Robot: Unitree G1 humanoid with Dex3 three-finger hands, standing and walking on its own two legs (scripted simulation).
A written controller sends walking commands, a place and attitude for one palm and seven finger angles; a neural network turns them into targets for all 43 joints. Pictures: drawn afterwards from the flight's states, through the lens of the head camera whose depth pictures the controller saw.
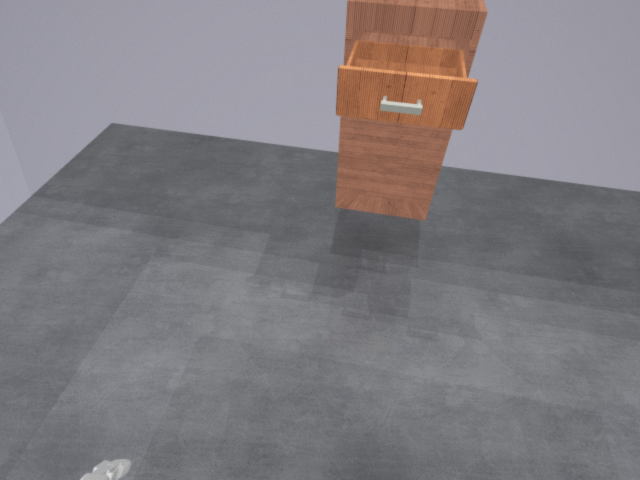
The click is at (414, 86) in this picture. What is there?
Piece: drawer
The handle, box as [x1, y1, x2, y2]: [380, 96, 422, 114]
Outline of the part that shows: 381,100 380,110 420,114 422,105 420,104 420,100 418,100 416,104 386,101 386,96 383,96 383,99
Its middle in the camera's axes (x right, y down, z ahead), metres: +0.22 -0.37 +1.08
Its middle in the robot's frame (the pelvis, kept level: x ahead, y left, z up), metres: +1.07 -0.17 -0.05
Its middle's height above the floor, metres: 0.72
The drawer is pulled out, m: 0.30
